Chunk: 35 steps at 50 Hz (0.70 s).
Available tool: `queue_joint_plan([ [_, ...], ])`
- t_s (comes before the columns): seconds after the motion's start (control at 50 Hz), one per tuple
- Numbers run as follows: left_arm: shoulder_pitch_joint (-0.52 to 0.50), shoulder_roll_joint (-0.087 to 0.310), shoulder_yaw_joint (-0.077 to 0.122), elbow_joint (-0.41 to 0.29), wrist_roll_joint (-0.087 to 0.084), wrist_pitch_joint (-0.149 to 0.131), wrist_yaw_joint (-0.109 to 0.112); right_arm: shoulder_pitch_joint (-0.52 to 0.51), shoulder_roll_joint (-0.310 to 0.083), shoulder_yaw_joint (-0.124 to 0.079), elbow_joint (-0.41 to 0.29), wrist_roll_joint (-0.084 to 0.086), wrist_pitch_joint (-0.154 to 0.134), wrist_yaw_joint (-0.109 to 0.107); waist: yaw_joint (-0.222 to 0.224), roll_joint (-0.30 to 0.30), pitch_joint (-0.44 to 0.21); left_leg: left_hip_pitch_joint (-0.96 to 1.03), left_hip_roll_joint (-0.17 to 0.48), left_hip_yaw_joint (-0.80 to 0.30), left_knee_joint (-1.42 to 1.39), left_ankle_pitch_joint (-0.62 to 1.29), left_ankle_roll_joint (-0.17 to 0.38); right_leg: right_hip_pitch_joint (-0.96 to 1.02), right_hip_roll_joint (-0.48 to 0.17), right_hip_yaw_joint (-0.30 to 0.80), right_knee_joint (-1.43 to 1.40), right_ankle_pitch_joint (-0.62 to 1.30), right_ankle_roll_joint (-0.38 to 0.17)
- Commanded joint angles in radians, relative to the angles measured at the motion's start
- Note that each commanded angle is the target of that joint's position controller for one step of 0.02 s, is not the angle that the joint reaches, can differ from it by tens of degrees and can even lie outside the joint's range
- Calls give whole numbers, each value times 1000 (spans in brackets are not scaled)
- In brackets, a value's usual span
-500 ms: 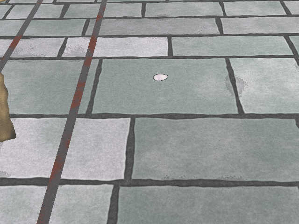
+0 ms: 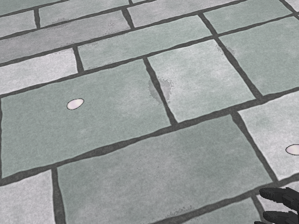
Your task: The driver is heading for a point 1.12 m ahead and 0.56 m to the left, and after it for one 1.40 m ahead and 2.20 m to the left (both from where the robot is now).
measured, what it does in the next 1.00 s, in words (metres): walks ahead, turning left: left foot, then right foot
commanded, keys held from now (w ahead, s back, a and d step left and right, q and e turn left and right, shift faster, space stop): q+shift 1.00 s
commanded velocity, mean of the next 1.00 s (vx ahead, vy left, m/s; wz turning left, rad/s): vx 0.08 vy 0.00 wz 0.74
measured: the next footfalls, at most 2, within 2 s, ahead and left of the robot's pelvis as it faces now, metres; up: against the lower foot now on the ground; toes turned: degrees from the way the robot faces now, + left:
left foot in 0.12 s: +0.33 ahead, +0.07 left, +0.00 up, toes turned -1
right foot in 0.52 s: +0.41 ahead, -0.12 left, +0.00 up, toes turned +34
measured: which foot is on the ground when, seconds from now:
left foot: up 0.00-0.10, down 0.12-0.52, up 0.54-0.98, down 1.00-1.00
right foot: down 0.00-0.10, up 0.12-0.50, down 0.52-1.00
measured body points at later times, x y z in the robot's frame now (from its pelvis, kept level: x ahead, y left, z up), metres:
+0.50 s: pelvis +0.24 -0.04 -0.01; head +0.28 -0.02 +0.44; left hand +0.35 +0.26 -0.09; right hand +0.46 -0.29 -0.10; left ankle +0.29 +0.07 -0.74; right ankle +0.38 -0.15 -0.73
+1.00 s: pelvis +0.27 -0.05 -0.01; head +0.29 +0.00 +0.44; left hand +0.15 +0.26 -0.11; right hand +0.60 -0.09 -0.08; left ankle +0.19 +0.03 -0.73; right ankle +0.38 -0.15 -0.74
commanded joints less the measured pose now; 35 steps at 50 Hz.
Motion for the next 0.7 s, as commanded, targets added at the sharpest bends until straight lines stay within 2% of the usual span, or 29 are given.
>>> queue_joint_plan([
  [0.02,84,141,28,-10,20,-1,36,-78,-14,-1,-39,17,-28,47,32,-122,-110,261,-128,127,-192,283,42,-50,-169,-31,-20,800,137],
  [0.06,50,158,36,-15,39,-7,42,21,-49,-18,-9,26,-25,55,-25,-147,-140,376,-182,119,-183,237,56,-38,-190,-56,87,904,161],
  [0.08,10,168,44,-29,45,-8,48,131,-90,-37,20,33,-22,54,-84,-174,-164,465,-208,113,-149,169,58,-48,-202,-63,186,1022,177],
  [0.1,-65,180,52,-56,54,-7,52,275,-144,-60,52,41,-19,50,-170,-191,-188,566,-200,104,-142,124,62,-82,-202,-74,364,1099,198],
  [0.12,-207,188,57,-104,66,-7,48,501,-183,-76,105,42,-17,35,-322,-110,-218,742,-114,22,-273,248,113,-203,-132,-126,785,883,243],
  [0.14,-55,22,20,-136,90,0,21,491,-183,-57,112,-4,-22,30,-166,215,-309,1073,120,-313,-105,576,265,-580,11,-81,1246,-399,290],
  [0.16,99,38,0,-142,41,-8,-12,337,-207,-55,33,-42,-17,17,-88,158,-489,1125,271,-714,-199,446,420,-656,6,122,1381,-335,288],
  [0.18,15,147,16,-164,5,-8,-29,225,-182,-65,-33,-21,10,1,-102,56,-425,1003,270,-749,-301,-16,448,-714,-45,158,1358,-216,254],
  [0.2,-91,182,22,-193,21,-7,-34,136,-135,-52,-64,9,43,-19,-76,-134,-269,762,200,-690,-387,-335,406,-700,-72,117,1257,-132,211],
  [0.22,-130,167,21,-215,38,2,-36,103,-125,-41,-82,23,62,-28,-38,-209,-179,573,164,-677,-444,-461,382,-663,-83,92,1176,-104,196],
  [0.24,-128,148,17,-228,45,12,-37,94,-139,-44,-86,20,68,-29,-10,-185,-116,429,110,-643,-471,-480,365,-613,-96,95,1073,-93,192],
  [0.26,-110,138,16,-226,46,20,-36,84,-141,-48,-90,20,71,-26,6,-132,-78,347,51,-577,-470,-446,341,-573,-115,92,950,-87,195],
  [0.28,-102,109,8,-221,51,18,-29,87,-138,-52,-86,22,75,-26,9,-103,-75,300,4,-498,-446,-330,315,-533,-122,66,802,-89,201],
  [0.3,-127,84,0,-221,57,11,-19,114,-147,-60,-77,24,81,-30,-13,-83,-105,295,-21,-446,-414,-140,309,-496,-107,35,698,-85,216],
  [0.32,-149,66,-4,-223,58,9,-11,152,-168,-70,-62,27,90,-37,-28,-59,-164,323,-24,-434,-380,-10,306,-458,-92,28,641,-65,232],
  [0.34,-154,62,-5,-221,52,10,-7,169,-186,-79,-54,34,103,-43,-31,-31,-221,355,-25,-431,-354,12,292,-427,-84,36,597,-16,244],
  [0.36,-164,70,-2,-217,40,13,-5,169,-194,-85,-56,43,118,-50,-38,0,-254,379,-33,-431,-342,-49,270,-412,-77,44,552,36,251],
  [0.4,-216,82,4,-217,27,19,-7,160,-191,-90,-68,57,146,-63,-63,48,-250,396,-55,-453,-341,-256,222,-402,-64,52,453,94,253],
  [0.46,-277,87,14,-216,14,9,-20,175,-175,-93,-80,48,172,-71,-94,129,-211,422,-69,-521,-330,-430,181,-352,-47,62,285,96,238],
  [0.48,-269,98,22,-209,10,1,-25,179,-168,-93,-84,45,176,-70,-90,150,-206,441,-68,-551,-311,-445,169,-318,-50,69,209,101,226],
  [0.5,-237,109,32,-192,7,-7,-29,167,-158,-91,-92,47,178,-69,-66,156,-202,437,-80,-560,-273,-458,147,-250,-67,67,95,156,206],
  [0.52,-213,140,45,-179,12,-11,-29,188,-123,-81,-94,51,179,-66,-63,105,-221,384,-125,-521,-177,-593,111,-131,-165,110,-9,210,160],
  [0.54,-222,194,56,-198,33,-3,-21,271,-61,-63,-83,42,181,-63,-105,-72,-278,273,-213,-365,65,-775,66,8,-402,299,-5,255,55],
  [0.56,-243,213,58,-196,81,9,-27,265,-112,-76,-126,45,166,-53,-137,-320,-248,102,-245,-229,285,-810,24,-47,-537,507,-49,295,-77],
  [0.58,-282,153,51,-218,76,9,-25,259,-206,-98,-107,38,158,-48,-124,-264,-205,69,-159,-199,433,-721,-16,-81,-528,472,-54,269,-96],
  [0.6,-320,108,39,-226,60,14,-17,264,-228,-106,-84,43,165,-48,-122,-195,-173,65,-133,-173,491,-639,-33,-110,-458,336,-31,227,-57],
  [0.62,-336,94,32,-233,46,20,-10,281,-205,-102,-61,40,179,-54,-120,-151,-154,67,-121,-151,560,-585,-48,-128,-398,245,-18,221,-27],
  [0.64,-342,96,30,-230,35,26,-4,295,-182,-94,-60,38,187,-53,-115,-141,-129,48,-109,-124,626,-547,-60,-143,-378,189,-19,249,-24],
  [0.7,-280,114,32,-208,46,37,7,218,-126,-68,-106,47,186,-48,-67,-166,-106,7,-45,-34,571,-487,-88,-101,-362,73,-41,331,-47],
])
Keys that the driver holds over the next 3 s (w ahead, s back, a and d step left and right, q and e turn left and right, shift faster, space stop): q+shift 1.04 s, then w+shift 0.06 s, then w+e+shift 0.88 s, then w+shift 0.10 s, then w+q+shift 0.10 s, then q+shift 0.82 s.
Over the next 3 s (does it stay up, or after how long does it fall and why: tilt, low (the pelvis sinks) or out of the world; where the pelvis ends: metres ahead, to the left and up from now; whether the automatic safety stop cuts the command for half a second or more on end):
stays up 1.28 0.53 0.00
